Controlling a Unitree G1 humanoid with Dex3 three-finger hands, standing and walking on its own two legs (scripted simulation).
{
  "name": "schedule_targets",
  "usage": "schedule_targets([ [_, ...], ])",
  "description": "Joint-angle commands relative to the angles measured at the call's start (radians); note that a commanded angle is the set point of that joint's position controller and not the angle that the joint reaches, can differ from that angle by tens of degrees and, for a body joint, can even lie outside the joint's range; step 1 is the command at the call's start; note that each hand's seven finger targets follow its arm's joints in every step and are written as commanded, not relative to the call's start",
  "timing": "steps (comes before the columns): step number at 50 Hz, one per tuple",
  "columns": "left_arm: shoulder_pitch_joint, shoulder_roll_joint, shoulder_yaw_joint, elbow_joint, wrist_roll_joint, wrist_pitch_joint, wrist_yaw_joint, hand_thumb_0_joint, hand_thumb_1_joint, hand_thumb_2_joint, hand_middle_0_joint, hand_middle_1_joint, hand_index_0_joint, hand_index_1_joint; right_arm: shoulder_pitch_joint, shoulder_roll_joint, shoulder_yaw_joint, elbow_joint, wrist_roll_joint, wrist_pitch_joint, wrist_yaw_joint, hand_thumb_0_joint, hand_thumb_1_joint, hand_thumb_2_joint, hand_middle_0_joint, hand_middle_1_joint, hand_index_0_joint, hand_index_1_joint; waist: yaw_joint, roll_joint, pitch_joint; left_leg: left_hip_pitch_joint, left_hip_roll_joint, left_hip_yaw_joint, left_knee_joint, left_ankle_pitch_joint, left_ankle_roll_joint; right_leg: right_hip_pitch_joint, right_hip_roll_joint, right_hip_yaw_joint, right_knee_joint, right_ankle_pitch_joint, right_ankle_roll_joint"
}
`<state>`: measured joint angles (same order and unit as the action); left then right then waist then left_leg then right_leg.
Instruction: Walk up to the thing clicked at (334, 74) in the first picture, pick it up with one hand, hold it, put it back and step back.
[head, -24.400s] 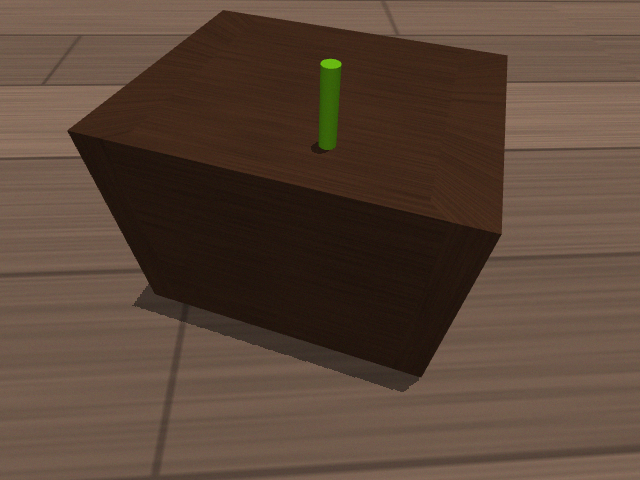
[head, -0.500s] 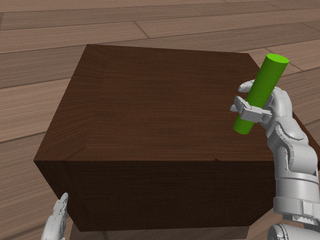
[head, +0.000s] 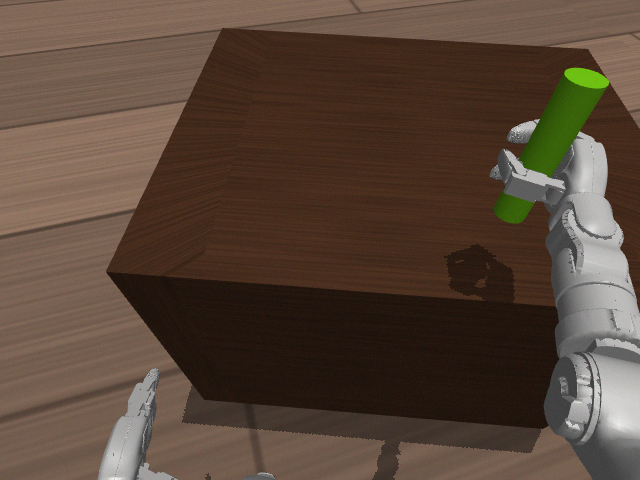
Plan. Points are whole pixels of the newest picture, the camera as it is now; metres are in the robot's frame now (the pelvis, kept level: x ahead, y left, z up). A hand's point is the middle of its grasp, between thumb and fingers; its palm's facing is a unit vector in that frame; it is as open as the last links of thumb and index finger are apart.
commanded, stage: crouch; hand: right
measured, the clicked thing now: (541, 155) +0.48 -0.20 +0.16
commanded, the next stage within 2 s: lower in 0.56 s
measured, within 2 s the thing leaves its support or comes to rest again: rests again in 1.56 s
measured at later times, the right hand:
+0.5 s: hand (507, 162) +0.52 -0.18 +0.11, palm faces +0.12 +0.99 +0.01, open 5.2 cm
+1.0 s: hand (490, 177) +0.54 -0.18 +0.07, palm faces +0.12 +0.99 +0.02, open 5.2 cm
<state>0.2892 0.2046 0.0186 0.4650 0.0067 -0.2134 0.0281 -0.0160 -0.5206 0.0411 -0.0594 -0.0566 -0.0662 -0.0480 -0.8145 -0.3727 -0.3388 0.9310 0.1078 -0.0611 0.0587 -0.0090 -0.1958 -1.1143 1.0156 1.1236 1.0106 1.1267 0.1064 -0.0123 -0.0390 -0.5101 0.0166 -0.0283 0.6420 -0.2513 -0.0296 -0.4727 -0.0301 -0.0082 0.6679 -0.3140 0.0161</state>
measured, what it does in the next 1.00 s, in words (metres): stands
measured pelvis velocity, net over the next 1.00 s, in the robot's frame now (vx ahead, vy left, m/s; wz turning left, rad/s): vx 0.02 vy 0.00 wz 0.00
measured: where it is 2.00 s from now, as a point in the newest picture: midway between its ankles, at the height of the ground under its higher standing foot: outside the picture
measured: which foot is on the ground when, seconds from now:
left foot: down 0.00-1.00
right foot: down 0.00-1.00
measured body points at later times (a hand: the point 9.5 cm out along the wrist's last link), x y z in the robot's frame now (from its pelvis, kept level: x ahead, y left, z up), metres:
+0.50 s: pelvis +0.02 -0.01 -0.01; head +0.09 -0.01 +0.43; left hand +0.16 +0.26 -0.06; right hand +0.51 -0.23 +0.12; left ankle +0.04 +0.14 -0.72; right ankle +0.01 -0.13 -0.72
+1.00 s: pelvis +0.02 +0.00 -0.03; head +0.12 -0.01 +0.40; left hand +0.16 +0.27 -0.06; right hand +0.52 -0.23 +0.07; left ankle +0.04 +0.14 -0.72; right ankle +0.01 -0.13 -0.72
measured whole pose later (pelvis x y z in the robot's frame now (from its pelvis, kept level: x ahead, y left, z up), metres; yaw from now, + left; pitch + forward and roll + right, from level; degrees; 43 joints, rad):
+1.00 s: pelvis +0.02 +0.00 -0.03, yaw +0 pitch +18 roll +1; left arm 0.33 0.25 0.04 0.20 0.03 -0.12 0.00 -0.02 -0.54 0.06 -0.06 -0.05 -0.06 -0.05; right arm -0.93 -0.46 -0.43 1.16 0.04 -0.28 0.09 -0.01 -0.19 -1.12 1.02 1.12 1.01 1.13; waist 0.19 -0.01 -0.10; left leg -0.82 0.00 -0.02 0.87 -0.37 -0.03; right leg -0.79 -0.04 0.01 0.92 -0.44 0.02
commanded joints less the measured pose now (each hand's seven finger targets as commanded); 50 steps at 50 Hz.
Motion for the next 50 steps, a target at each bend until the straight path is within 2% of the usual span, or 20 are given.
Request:
schedule_targets([
  [1,-0.048,0.182,0.102,-0.185,-0.007,-0.040,0.030,0.000,-0.538,0.046,-0.054,-0.055,-0.058,-0.050,-0.585,-0.297,-0.042,-0.203,-0.001,-0.138,-0.001,0.000,-0.603,-1.271,1.375,1.387,1.379,1.387,0.008,-0.026,-0.453,0.137,-0.030,0.042,-0.046,0.196,0.022,0.159,0.011,0.000,-0.057,0.193,-0.021],
  [3,-0.019,0.122,0.041,-0.182,-0.007,-0.034,0.018,0.000,-0.530,0.042,-0.056,-0.061,-0.064,-0.052,-0.581,-0.245,-0.011,-0.187,0.003,-0.151,0.008,0.000,-0.617,-1.265,1.367,1.377,1.370,1.377,0.010,-0.052,-0.415,0.102,-0.032,0.046,-0.042,0.172,0.024,0.136,0.008,0.003,-0.050,0.176,-0.019],
  [8,-0.063,0.152,0.058,-0.260,-0.001,-0.025,0.021,0.000,-0.529,0.041,-0.055,-0.060,-0.063,-0.051,-0.646,-0.306,-0.039,-0.159,-0.012,-0.193,0.006,0.000,-0.616,-1.264,1.360,1.372,1.362,1.372,0.021,-0.063,-0.520,0.124,-0.033,0.043,-0.010,0.221,0.023,0.131,0.007,0.001,-0.013,0.229,-0.018],
  [9,-0.020,0.166,0.075,-0.206,0.002,-0.016,0.023,0.000,-0.532,0.043,-0.055,-0.059,-0.062,-0.051,-0.569,-0.276,-0.029,-0.052,-0.016,-0.184,0.006,0.000,-0.605,-1.261,1.354,1.369,1.357,1.369,0.031,-0.045,-0.460,0.087,-0.037,0.048,-0.009,0.203,0.024,0.112,0.007,0.002,-0.012,0.211,-0.018],
  [13,-0.052,0.154,0.055,-0.280,0.002,-0.010,0.016,0.000,-0.531,0.042,-0.054,-0.059,-0.061,-0.052,-0.664,-0.310,-0.046,-0.150,-0.017,-0.214,0.002,0.000,-0.622,-1.254,1.354,1.362,1.354,1.362,0.019,-0.079,-0.541,0.098,-0.037,0.044,0.013,0.214,0.027,0.115,0.005,0.002,0.003,0.228,-0.014],
  [15,0.032,0.179,0.095,-0.225,0.003,0.005,0.016,0.000,-0.530,0.042,-0.055,-0.059,-0.061,-0.051,-0.547,-0.271,-0.039,-0.017,-0.015,-0.204,0.002,0.000,-0.622,-1.250,1.350,1.357,1.350,1.357,0.043,-0.050,-0.433,0.054,-0.041,0.053,0.013,0.196,0.027,0.063,0.007,0.003,0.004,0.203,-0.017],
  [16,0.024,0.162,0.072,-0.241,0.003,0.006,0.010,0.000,-0.530,0.041,-0.055,-0.058,-0.062,-0.051,-0.545,-0.253,-0.026,-0.021,-0.017,-0.206,0.004,0.000,-0.615,-1.244,1.342,1.350,1.342,1.350,0.043,-0.050,-0.438,0.044,-0.043,0.052,0.019,0.201,0.029,0.068,0.004,0.007,0.007,0.225,-0.014],
  [19,-0.011,0.164,0.068,-0.327,0.007,0.004,0.009,0.000,-0.533,0.046,-0.054,-0.057,-0.059,-0.051,-0.697,-0.312,-0.041,-0.173,-0.023,-0.239,0.003,0.000,-0.639,-1.259,1.362,1.366,1.361,1.367,0.042,-0.116,-0.610,0.079,-0.042,0.049,0.051,0.295,0.032,0.166,0.000,0.008,0.052,0.376,-0.007],
  [20,0.052,0.190,0.103,-0.256,0.008,0.014,0.011,0.000,-0.532,0.045,-0.053,-0.057,-0.058,-0.051,-0.586,-0.292,-0.045,-0.046,-0.024,-0.223,0.007,0.000,-0.634,-1.262,1.367,1.371,1.365,1.372,0.055,-0.083,-0.529,0.040,-0.045,0.054,0.056,0.287,0.033,0.123,0.001,0.010,0.055,0.368,-0.007],
  [21,0.089,0.169,0.084,-0.236,0.005,0.023,0.005,0.000,-0.535,0.047,-0.054,-0.058,-0.059,-0.053,-0.551,-0.285,-0.047,-0.052,-0.022,-0.218,0.012,0.000,-0.655,-1.256,1.361,1.361,1.358,1.361,0.049,-0.086,-0.482,0.023,-0.045,0.053,0.051,0.274,0.032,0.105,0.002,0.009,0.049,0.353,-0.008],
  [24,-0.044,0.186,0.089,-0.352,0.006,0.016,0.006,0.000,-0.542,0.050,-0.054,-0.054,-0.055,-0.052,-0.674,-0.318,-0.060,-0.136,-0.024,-0.239,0.003,0.000,-0.666,-1.268,1.376,1.376,1.373,1.376,0.044,-0.083,-0.566,0.054,-0.042,0.050,0.059,0.261,0.032,0.103,0.001,0.010,0.054,0.307,-0.012],
  [27,0.045,0.165,0.083,-0.306,0.002,0.029,0.000,0.000,-0.544,0.051,-0.054,-0.056,-0.056,-0.054,-0.574,-0.275,-0.047,-0.030,-0.030,-0.226,0.013,0.000,-0.688,-1.281,1.386,1.385,1.382,1.385,0.061,-0.064,-0.495,0.023,-0.042,0.046,0.064,0.254,0.031,0.057,0.006,0.006,0.064,0.279,-0.017],
  [30,-0.032,0.174,0.073,-0.394,0.005,0.026,0.001,0.000,-0.543,0.049,-0.053,-0.053,-0.054,-0.051,-0.673,-0.341,-0.077,-0.130,-0.032,-0.245,0.012,0.000,-0.678,-1.289,1.396,1.398,1.393,1.398,0.042,-0.070,-0.598,0.082,-0.037,0.039,0.079,0.293,0.028,0.067,0.010,0.000,0.079,0.293,-0.018],
  [32,0.062,0.173,0.087,-0.312,0.005,0.039,-0.002,0.000,-0.545,0.051,-0.052,-0.051,-0.052,-0.051,-0.555,-0.284,-0.063,0.024,-0.034,-0.229,0.016,0.000,-0.676,-1.291,1.404,1.403,1.401,1.404,0.058,-0.049,-0.494,0.050,-0.040,0.046,0.089,0.292,0.032,0.008,0.012,0.001,0.079,0.287,-0.016],
  [35,0.015,0.185,0.094,-0.385,0.007,0.037,0.000,0.000,-0.557,0.061,-0.051,-0.048,-0.045,-0.054,-0.665,-0.324,-0.077,-0.077,-0.038,-0.247,0.018,0.000,-0.698,-1.307,1.407,1.415,1.406,1.415,0.065,-0.084,-0.582,0.032,-0.040,0.039,0.094,0.289,0.033,0.050,0.009,0.003,0.094,0.299,-0.017],
  [38,0.089,0.159,0.075,-0.314,0.008,0.048,-0.008,0.000,-0.555,0.059,-0.052,-0.049,-0.047,-0.054,-0.539,-0.280,-0.077,0.046,-0.035,-0.244,0.029,0.000,-0.685,-1.308,1.403,1.415,1.404,1.416,0.072,-0.028,-0.448,-0.003,-0.039,0.038,0.106,0.268,0.031,-0.056,0.014,0.002,0.108,0.240,-0.023],
  [41,0.009,0.193,0.096,-0.444,0.015,0.038,-0.005,0.000,-0.562,0.061,-0.052,-0.046,-0.044,-0.053,-0.650,-0.353,-0.105,-0.050,-0.048,-0.279,0.025,0.000,-0.673,-1.298,1.391,1.404,1.393,1.404,0.074,-0.053,-0.622,0.045,-0.033,0.028,0.133,0.307,0.028,-0.019,0.014,0.000,0.140,0.266,-0.026],
  [43,0.095,0.176,0.092,-0.361,0.017,0.053,-0.009,0.000,-0.560,0.062,-0.053,-0.050,-0.047,-0.056,-0.591,-0.328,-0.093,0.027,-0.049,-0.279,0.030,0.000,-0.676,-1.290,1.381,1.392,1.382,1.392,0.085,-0.057,-0.500,-0.009,-0.035,0.031,0.138,0.270,0.029,-0.086,0.016,-0.001,0.149,0.223,-0.026],
  [46,0.019,0.206,0.115,-0.466,0.020,0.043,-0.007,0.000,-0.564,0.067,-0.051,-0.048,-0.043,-0.056,-0.665,-0.355,-0.100,-0.056,-0.054,-0.303,0.032,0.000,-0.687,-1.314,1.409,1.422,1.410,1.422,0.096,-0.104,-0.647,-0.022,-0.039,0.034,0.163,0.298,0.034,0.002,0.009,0.012,0.176,0.304,-0.019],
  [50,0.077,0.146,0.066,-0.400,0.021,0.053,-0.017,0.000,-0.562,0.067,-0.052,-0.049,-0.044,-0.056,-0.633,-0.323,-0.096,0.002,-0.056,-0.307,0.033,0.000,-0.682,-1.298,1.396,1.404,1.395,1.404,0.094,-0.104,-0.579,-0.048,-0.038,0.028,0.186,0.303,0.035,-0.082,0.016,0.008,0.202,0.282,-0.021],
])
